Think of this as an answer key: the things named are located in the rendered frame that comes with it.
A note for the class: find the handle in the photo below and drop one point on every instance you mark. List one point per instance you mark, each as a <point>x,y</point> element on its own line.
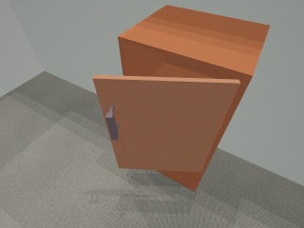
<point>112,126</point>

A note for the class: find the cupboard door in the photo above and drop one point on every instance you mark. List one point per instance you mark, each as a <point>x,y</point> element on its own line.
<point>165,123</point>

